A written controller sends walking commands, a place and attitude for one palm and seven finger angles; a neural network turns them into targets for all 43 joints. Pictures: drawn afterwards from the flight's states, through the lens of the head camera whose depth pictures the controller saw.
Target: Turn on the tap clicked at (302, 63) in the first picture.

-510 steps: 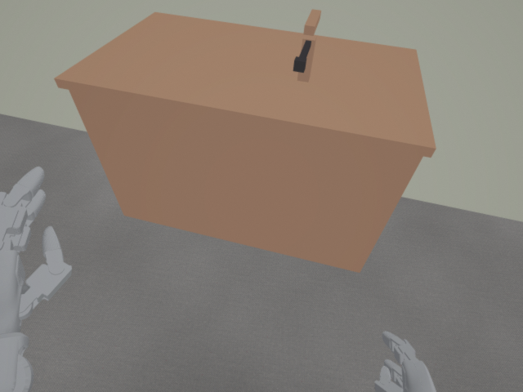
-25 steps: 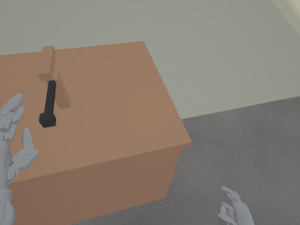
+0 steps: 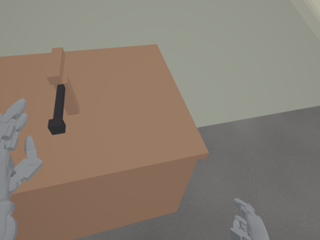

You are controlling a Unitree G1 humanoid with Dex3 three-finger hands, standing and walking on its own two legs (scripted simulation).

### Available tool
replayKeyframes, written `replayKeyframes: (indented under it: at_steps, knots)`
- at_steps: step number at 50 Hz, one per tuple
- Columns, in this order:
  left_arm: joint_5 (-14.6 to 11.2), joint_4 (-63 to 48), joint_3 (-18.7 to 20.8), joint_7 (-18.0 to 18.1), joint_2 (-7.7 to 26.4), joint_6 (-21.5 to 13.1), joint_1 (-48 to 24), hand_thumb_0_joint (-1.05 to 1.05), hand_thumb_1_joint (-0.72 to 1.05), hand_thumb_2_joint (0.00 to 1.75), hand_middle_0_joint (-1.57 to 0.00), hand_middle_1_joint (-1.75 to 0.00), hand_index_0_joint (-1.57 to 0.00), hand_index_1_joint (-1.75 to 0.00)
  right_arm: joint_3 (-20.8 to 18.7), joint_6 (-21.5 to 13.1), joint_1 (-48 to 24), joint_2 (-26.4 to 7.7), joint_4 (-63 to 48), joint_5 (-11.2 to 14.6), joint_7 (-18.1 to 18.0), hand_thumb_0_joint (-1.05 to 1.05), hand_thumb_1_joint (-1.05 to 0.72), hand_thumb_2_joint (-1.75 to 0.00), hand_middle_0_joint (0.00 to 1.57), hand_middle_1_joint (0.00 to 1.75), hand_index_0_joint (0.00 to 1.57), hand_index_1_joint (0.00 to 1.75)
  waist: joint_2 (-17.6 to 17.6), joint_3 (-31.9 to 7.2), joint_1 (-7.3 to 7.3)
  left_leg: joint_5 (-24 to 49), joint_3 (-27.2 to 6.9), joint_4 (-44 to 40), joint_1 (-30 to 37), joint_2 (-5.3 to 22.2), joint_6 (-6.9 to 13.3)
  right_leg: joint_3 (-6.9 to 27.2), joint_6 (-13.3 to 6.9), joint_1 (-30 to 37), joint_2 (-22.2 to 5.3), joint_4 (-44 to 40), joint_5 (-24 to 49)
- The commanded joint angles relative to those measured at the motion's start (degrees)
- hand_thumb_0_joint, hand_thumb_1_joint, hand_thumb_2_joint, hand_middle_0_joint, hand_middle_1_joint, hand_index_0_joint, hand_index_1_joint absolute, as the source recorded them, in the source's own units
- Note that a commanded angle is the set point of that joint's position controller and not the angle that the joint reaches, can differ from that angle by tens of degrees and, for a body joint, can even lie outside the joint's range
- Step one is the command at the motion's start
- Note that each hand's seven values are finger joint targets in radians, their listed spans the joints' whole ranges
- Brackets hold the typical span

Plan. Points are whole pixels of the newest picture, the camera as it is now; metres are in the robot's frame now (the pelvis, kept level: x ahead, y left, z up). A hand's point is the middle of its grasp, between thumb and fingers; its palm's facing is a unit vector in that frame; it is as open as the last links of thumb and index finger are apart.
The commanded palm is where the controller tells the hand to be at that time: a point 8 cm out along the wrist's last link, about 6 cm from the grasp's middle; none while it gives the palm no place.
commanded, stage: come to a stop and stand still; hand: left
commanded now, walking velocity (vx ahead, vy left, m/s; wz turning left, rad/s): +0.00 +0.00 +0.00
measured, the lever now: (57, 126) +0.33 +0.27 +0.11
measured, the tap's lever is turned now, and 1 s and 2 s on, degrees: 0 0 0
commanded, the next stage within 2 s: look again from close up in 0.98 s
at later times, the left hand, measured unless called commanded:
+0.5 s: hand (6, 169) +0.20 +0.29 +0.16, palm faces +0.42 -0.83 -0.38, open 7.4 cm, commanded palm +0.13 +0.30 +0.17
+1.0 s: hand (27, 160) +0.21 +0.26 +0.16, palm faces +0.34 -0.86 -0.37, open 7.4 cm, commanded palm +0.16 +0.30 +0.17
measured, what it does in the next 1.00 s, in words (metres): stands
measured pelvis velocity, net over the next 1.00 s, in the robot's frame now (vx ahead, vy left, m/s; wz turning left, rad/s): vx -0.01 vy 0.02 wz -0.02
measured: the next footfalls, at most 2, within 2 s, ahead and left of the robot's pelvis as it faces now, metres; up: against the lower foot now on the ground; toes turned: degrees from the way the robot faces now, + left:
none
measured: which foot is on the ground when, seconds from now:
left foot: down 0.00-1.00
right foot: down 0.00-1.00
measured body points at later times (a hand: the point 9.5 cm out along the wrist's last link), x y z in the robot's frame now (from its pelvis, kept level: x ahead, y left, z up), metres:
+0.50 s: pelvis -0.03 +0.02 +0.00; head -0.01 +0.05 +0.44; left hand +0.17 +0.33 +0.18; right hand +0.14 -0.20 -0.07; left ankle +0.01 +0.08 -0.74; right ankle -0.03 -0.11 -0.74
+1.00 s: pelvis -0.01 +0.02 +0.00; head +0.01 +0.04 +0.45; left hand +0.19 +0.30 +0.18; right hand +0.17 -0.21 -0.07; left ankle +0.01 +0.08 -0.74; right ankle -0.03 -0.11 -0.74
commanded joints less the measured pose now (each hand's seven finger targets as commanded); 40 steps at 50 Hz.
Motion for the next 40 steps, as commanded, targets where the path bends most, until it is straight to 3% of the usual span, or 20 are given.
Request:
replayKeyframes:
  at_steps: [1,2,3,4,5,6,7,10,14,15,16,18,21,26,29,30,31,35,36,40]
  knots:
    - [-0.07,-13.30,6.53,1.34,9.80,-4.37,-3.96,0.00,0.90,0.90,-0.20,-0.30,-0.20,-0.30,-2.73,-3.02,-4.80,-7.23,-8.49,-0.02,-0.67,0.00,-0.90,-0.90,0.20,0.30,0.20,0.30,5.03,-7.40,0.08,8.95,-7.62,-5.48,2.49,8.44,-0.83,2.63,-1.16,1.56,-5.62,-1.55,10.21]
    - [8.73,-27.48,39.24,1.20,55.54,-10.51,-63.17,0.00,0.90,0.90,-0.20,-0.30,-0.20,-0.30,-2.51,-6.26,0.72,-9.19,-8.63,-2.34,0.07,0.00,-0.90,-0.90,0.20,0.30,0.20,0.30,-2.53,2.26,1.55,16.44,-3.18,3.07,-5.34,7.81,0.29,5.91,2.31,-10.37,-6.44,-6.31,14.92]
    - [3.17,5.74,16.56,-1.40,20.49,-8.16,-32.24,0.00,0.90,0.90,-0.20,-0.30,-0.20,-0.30,0.33,-6.64,-4.38,-2.58,-5.74,-0.66,0.34,0.00,-0.90,-0.90,0.20,0.30,0.20,0.30,-0.72,-10.14,0.12,21.69,-4.73,-0.22,4.73,4.65,-0.88,6.24,-2.26,-6.69,-7.58,-1.23,14.29]
    - [1.41,3.53,15.71,-1.26,18.57,-8.25,-15.62,0.00,0.90,0.90,-0.20,-0.30,-0.20,-0.30,-3.13,-7.12,-2.87,-6.67,-7.23,-0.77,0.16,0.00,-0.90,-0.90,0.20,0.30,0.20,0.30,1.11,-9.80,2.62,23.09,-4.41,1.50,6.78,6.45,-2.17,10.08,-1.38,-2.66,-6.71,-2.96,22.31]
    - [-0.12,6.88,6.05,-1.67,6.47,-6.69,-10.07,0.00,0.90,0.90,-0.20,-0.30,-0.20,-0.30,-3.72,-6.98,-2.60,-6.74,-7.31,1.02,1.37,0.00,-0.90,-0.90,0.20,0.30,0.20,0.30,8.08,-14.02,1.09,24.05,-2.49,1.42,9.37,6.24,-2.75,7.77,-2.40,0.59,-6.65,1.50,22.14]
    - [0.09,-2.79,5.81,-1.90,9.15,-7.01,-13.23,0.00,0.90,0.90,-0.20,-0.30,-0.20,-0.30,-4.53,-6.60,-1.66,-8.66,-8.36,0.66,2.06,0.00,-0.90,-0.90,0.20,0.30,0.20,0.30,11.05,-16.41,0.83,26.31,-3.28,0.68,10.19,7.11,-2.47,6.67,-1.39,0.68,-6.31,2.92,19.99]
    - [-0.14,-6.53,4.31,-2.20,8.13,-7.38,-11.26,0.00,0.90,0.90,-0.20,-0.30,-0.20,-0.30,-4.48,-6.62,-2.24,-8.64,-8.47,0.50,2.74,0.00,-0.90,-0.90,0.20,0.30,0.20,0.30,12.15,-16.81,0.93,27.59,-4.16,0.19,9.93,8.11,-2.24,5.10,-0.98,0.38,-5.73,3.33,16.67]
    - [-0.49,-9.87,1.53,-2.00,5.67,-6.81,-1.09,0.00,0.90,0.90,-0.20,-0.30,-0.20,-0.30,-3.52,-6.45,-4.64,-7.50,-10.02,0.87,4.14,0.00,-0.90,-0.90,0.20,0.30,0.20,0.30,6.17,-13.91,1.74,22.06,-4.81,-2.20,6.25,9.19,-1.74,2.71,-0.38,0.13,-4.35,3.65,11.54]
    - [-0.58,-9.56,10.53,-0.70,13.38,-7.08,-2.00,0.00,0.90,0.90,-0.20,-0.30,-0.20,-0.30,-3.01,-5.31,-5.72,-7.75,-11.20,0.23,1.87,0.00,-0.90,-0.90,0.20,0.30,0.20,0.30,-3.45,-7.94,1.29,2.77,-6.57,-6.98,-2.47,8.73,-2.22,2.28,-0.08,-0.03,-4.37,1.30,3.09]
    - [-0.41,-10.95,15.38,0.02,18.15,-7.31,-4.09,0.00,0.90,0.90,-0.20,-0.30,-0.20,-0.30,-2.90,-4.78,-6.49,-7.93,-11.08,0.24,1.10,0.00,-0.90,-0.90,0.20,0.30,0.20,0.30,-2.52,-7.28,1.33,-0.49,-6.60,-7.59,-3.32,8.55,-1.99,2.12,0.03,0.03,-4.20,1.22,1.85]
    - [-0.78,-9.66,13.68,-0.25,15.36,-7.65,-5.07,0.00,0.90,0.90,-0.20,-0.30,-0.20,-0.30,-2.72,-4.59,-6.25,-7.49,-11.29,0.06,0.53,0.00,-0.90,-0.90,0.20,0.30,0.20,0.30,-1.13,-6.32,0.80,-3.42,-7.20,-8.42,-4.43,8.51,-1.70,2.01,-0.10,-0.17,-4.31,1.23,0.68]
    - [-0.63,-10.72,13.16,-0.45,15.40,-8.32,-9.02,0.00,0.90,0.90,-0.20,-0.30,-0.20,-0.30,-2.50,-4.85,-6.03,-7.36,-11.41,0.08,-0.14,0.00,-0.90,-0.90,0.20,0.30,0.20,0.30,5.07,-5.34,0.65,-9.89,-8.38,-10.40,-6.38,9.10,-1.09,2.58,-0.05,0.64,-3.89,2.01,-0.79]
    - [0.22,-11.66,10.50,-0.90,13.67,-9.19,-13.89,0.00,0.90,0.90,-0.20,-0.30,-0.20,-0.30,-2.19,-6.04,-5.67,-7.38,-10.69,-0.17,-0.29,0.00,-0.90,-0.90,0.20,0.30,0.20,0.30,9.17,-5.09,0.60,-15.79,-8.70,-11.51,-7.85,9.36,-0.28,2.25,-0.01,2.05,-3.64,2.12,-0.73]
    - [1.72,-10.13,2.37,-0.95,6.42,-8.91,-11.70,0.00,0.90,0.90,-0.20,-0.30,-0.20,-0.30,-2.53,-8.26,-4.19,-7.90,-8.87,-0.13,0.98,0.00,-0.90,-0.90,0.20,0.30,0.20,0.30,7.71,-6.71,0.57,-13.21,-7.84,-10.39,-2.67,8.39,-1.24,2.95,-0.27,-0.26,-3.25,-0.04,0.64]
    - [2.18,-7.40,2.74,-0.48,6.79,-8.18,-10.04,0.00,0.90,0.90,-0.20,-0.30,-0.20,-0.30,-2.75,-7.93,-3.78,-7.98,-8.37,-0.28,1.15,0.00,-0.90,-0.90,0.20,0.30,0.20,0.30,3.20,-5.28,0.75,-10.00,-7.40,-9.39,-2.53,7.65,-1.75,3.62,-0.40,-1.30,-3.44,-1.96,0.97]
    - [2.27,-6.98,4.80,-0.17,8.70,-7.94,-9.44,0.00,0.90,0.90,-0.20,-0.30,-0.20,-0.30,-2.63,-7.63,-4.44,-8.00,-8.04,-0.22,1.11,0.00,-0.90,-0.90,0.20,0.30,0.20,0.30,3.05,-5.65,0.90,-8.14,-6.74,-8.92,-1.37,7.46,-2.18,3.59,-0.39,-1.92,-3.40,-2.52,1.28]
    - [2.11,-6.21,3.95,-0.26,7.47,-7.87,-9.42,0.00,0.90,0.90,-0.20,-0.30,-0.20,-0.30,-2.56,-7.16,-4.15,-7.92,-8.09,-0.44,1.00,0.00,-0.90,-0.90,0.20,0.30,0.20,0.30,2.46,-5.35,0.63,-6.91,-7.08,-8.93,-1.46,7.35,-2.41,3.27,-0.51,-2.20,-3.52,-2.57,1.38]
    - [1.57,-8.15,9.33,-0.13,12.60,-7.85,-9.66,0.00,0.90,0.90,-0.20,-0.30,-0.20,-0.30,-2.24,-6.21,-5.61,-7.30,-8.86,-0.34,0.45,0.00,-0.90,-0.90,0.20,0.30,0.20,0.30,2.42,-6.30,0.90,-2.05,-5.89,-7.62,-0.92,6.78,-2.37,3.12,-0.42,-0.61,-3.75,-2.86,4.28]
    - [1.13,-8.60,7.64,-0.44,10.48,-8.03,-9.48,0.00,0.90,0.90,-0.20,-0.30,-0.20,-0.30,-2.19,-5.98,-5.30,-7.23,-9.03,-0.50,0.31,0.00,-0.90,-0.90,0.20,0.30,0.20,0.30,2.89,-6.77,0.62,0.20,-5.81,-7.29,-0.57,6.46,-2.40,2.77,-0.58,-0.09,-3.83,-2.39,5.48]
    - [0.59,-13.94,9.11,-0.64,12.45,-8.17,-7.91,0.00,0.90,0.90,-0.20,-0.30,-0.20,-0.30,-2.01,-6.24,-6.06,-7.02,-9.89,-0.34,0.32,0.00,-0.90,-0.90,0.20,0.30,0.20,0.30,6.36,-10.46,1.02,10.23,-5.05,-5.52,3.48,6.57,-2.95,1.85,-0.46,1.25,-3.72,-0.43,10.54]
